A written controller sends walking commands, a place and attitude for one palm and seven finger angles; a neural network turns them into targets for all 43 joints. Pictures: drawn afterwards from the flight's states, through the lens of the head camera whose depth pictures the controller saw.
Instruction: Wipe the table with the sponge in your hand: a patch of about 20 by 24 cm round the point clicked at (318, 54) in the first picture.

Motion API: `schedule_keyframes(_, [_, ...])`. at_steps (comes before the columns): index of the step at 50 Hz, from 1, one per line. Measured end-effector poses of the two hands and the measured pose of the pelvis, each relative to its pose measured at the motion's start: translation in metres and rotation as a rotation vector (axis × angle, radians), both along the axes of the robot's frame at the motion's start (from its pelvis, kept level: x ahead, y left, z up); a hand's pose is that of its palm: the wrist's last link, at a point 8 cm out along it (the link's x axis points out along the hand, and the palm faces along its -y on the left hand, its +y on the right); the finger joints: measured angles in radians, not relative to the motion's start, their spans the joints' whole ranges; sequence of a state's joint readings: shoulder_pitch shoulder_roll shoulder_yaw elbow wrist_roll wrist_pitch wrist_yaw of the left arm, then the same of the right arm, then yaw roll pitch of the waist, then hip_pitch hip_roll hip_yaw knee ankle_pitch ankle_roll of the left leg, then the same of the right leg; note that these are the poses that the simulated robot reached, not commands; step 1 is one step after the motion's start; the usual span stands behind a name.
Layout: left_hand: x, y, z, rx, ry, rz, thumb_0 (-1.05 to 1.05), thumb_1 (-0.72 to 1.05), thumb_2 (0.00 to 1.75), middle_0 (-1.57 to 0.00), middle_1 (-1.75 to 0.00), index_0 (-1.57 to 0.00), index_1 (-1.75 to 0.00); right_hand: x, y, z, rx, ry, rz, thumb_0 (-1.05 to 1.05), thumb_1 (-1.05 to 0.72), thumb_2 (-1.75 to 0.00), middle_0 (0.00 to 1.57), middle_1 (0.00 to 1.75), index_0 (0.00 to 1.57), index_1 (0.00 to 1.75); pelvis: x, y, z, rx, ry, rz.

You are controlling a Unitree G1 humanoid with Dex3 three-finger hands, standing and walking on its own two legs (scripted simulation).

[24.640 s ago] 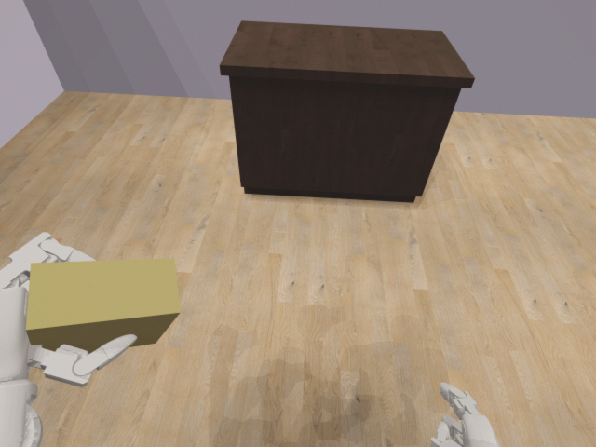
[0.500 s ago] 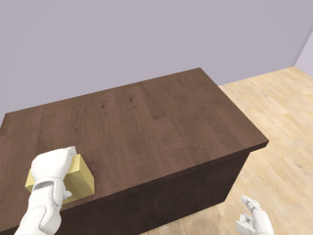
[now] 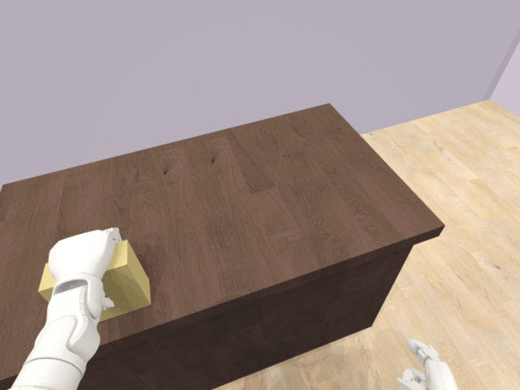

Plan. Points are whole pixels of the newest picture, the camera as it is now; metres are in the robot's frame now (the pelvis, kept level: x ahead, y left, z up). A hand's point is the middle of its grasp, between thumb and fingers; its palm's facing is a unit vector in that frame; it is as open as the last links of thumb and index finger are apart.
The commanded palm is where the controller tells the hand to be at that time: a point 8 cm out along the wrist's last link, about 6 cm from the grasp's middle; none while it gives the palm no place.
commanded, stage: wipe forward along the first lane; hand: left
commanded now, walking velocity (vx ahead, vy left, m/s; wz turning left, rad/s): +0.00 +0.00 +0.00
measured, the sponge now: (105, 291) +0.25 +0.32 -0.02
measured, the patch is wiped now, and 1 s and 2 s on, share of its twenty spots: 0.00 0.30 0.60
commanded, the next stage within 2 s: slide across to the middle lane in 1.36 s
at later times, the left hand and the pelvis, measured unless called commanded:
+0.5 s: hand (96, 248) +0.31 +0.35 +0.02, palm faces -0.13 +0.00 -0.99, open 9.9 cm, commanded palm +0.31 +0.34 +0.06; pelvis -0.02 +0.00 -0.01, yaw -1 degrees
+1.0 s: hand (96, 225) +0.36 +0.37 +0.02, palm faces -0.14 +0.01 -0.99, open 9.9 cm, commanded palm +0.36 +0.37 +0.06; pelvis -0.03 +0.01 -0.02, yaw -2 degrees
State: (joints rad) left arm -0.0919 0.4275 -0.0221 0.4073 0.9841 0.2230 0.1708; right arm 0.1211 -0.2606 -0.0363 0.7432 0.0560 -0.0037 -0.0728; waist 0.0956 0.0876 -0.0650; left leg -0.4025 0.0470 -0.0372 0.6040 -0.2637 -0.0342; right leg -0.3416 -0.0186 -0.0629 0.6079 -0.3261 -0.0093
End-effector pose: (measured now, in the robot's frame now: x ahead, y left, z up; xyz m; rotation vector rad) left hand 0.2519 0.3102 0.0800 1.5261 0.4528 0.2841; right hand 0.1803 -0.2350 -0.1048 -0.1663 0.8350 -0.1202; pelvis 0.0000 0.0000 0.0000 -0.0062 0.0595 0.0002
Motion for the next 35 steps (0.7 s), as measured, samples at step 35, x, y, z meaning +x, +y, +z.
schedule_keyframes(35, [0.071, 0.037, -0.003, 0.052, 0.042, -0.019, 0.02, -0.53, 1.07, -0.79, -1.33, -0.79, -1.34, -0.133, -0.032, -0.035, -0.049, 0.271, -0.156, 0.01, -0.91, -0.90, 0.20, 0.30, 0.20, 0.30, -0.028, 0.002, -0.017, -0.021, 0.122, -0.021])
